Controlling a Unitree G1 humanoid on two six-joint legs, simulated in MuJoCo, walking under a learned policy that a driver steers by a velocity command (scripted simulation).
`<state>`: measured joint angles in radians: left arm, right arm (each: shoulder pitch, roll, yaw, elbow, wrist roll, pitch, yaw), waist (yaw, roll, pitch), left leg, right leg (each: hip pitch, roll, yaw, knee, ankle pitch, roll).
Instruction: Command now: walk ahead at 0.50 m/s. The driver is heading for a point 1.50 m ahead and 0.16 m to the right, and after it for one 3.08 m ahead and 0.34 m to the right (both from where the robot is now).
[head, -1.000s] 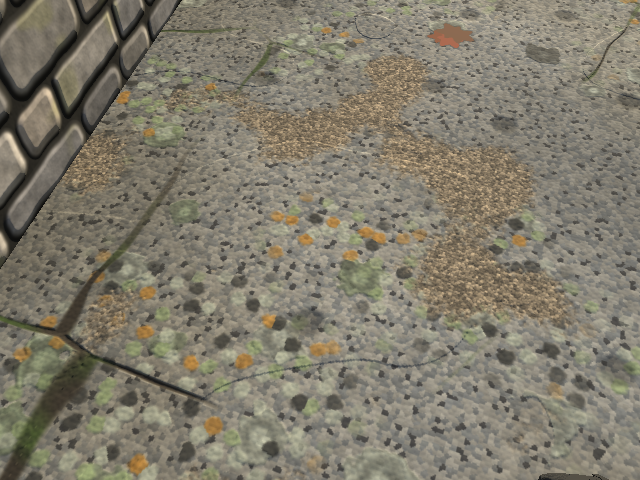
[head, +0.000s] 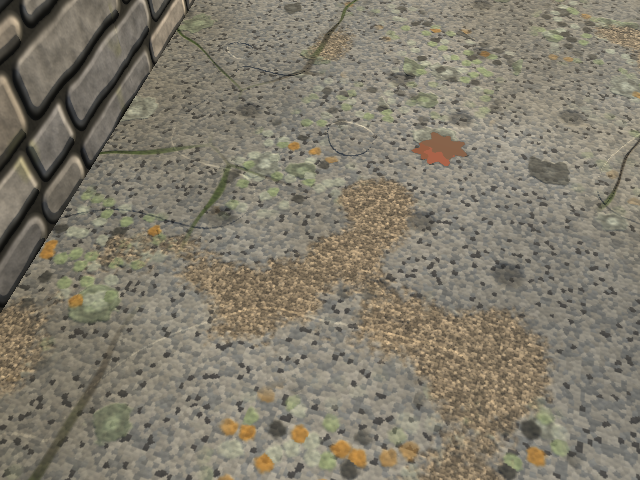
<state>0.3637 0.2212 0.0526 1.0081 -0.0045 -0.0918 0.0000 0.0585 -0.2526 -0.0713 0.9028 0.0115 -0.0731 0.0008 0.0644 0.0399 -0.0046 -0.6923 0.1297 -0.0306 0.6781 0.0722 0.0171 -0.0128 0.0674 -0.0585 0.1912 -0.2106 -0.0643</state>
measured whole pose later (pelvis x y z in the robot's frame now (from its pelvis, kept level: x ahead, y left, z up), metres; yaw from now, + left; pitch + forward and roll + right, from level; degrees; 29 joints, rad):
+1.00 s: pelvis +0.55 -0.01 +0.00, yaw +0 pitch +2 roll -1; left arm 0.22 0.22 0.05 0.99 0.02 -0.08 -0.01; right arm 0.12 -0.26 -0.07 0.93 0.00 -0.05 -0.03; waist 0.02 0.04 0.05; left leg -0.57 0.09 -0.03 0.87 -0.25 -0.01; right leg -0.22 0.05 -0.07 0.33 -0.14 -0.07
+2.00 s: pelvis +0.79 +0.04 -0.03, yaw -1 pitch +2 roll +1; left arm 0.52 0.21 0.04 1.12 -0.01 -0.07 0.02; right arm -0.11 -0.22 -0.05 0.85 0.03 -0.08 0.05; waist 0.09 -0.01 0.04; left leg -0.60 0.02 0.08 0.63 -0.09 0.07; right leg 0.22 -0.06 -0.02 0.20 -0.44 0.03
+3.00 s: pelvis +1.30 -0.07 +0.00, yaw -29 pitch +2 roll +0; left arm 0.31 0.25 0.08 0.81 -0.02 -0.07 0.01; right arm 0.00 -0.28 -0.06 0.81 0.00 -0.11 0.01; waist 0.05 0.04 0.02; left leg -0.66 0.09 -0.07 0.61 0.07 -0.04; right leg -0.11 0.10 0.11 0.33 -0.25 -0.08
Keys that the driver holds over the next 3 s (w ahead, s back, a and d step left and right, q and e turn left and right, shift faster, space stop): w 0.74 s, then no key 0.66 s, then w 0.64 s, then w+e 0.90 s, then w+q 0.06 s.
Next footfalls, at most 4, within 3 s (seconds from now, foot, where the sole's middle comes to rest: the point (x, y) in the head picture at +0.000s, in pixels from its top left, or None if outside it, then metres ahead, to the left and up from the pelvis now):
0.18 left None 0.29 0.15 -0.78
0.72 right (404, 434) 0.61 -0.09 -0.78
1.16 left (301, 383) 0.72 0.14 -0.78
2.04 left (302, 286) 0.99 0.16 -0.78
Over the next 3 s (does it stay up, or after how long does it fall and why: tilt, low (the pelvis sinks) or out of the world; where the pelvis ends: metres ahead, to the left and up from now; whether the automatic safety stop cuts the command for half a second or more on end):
stays up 1.30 -0.07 0.00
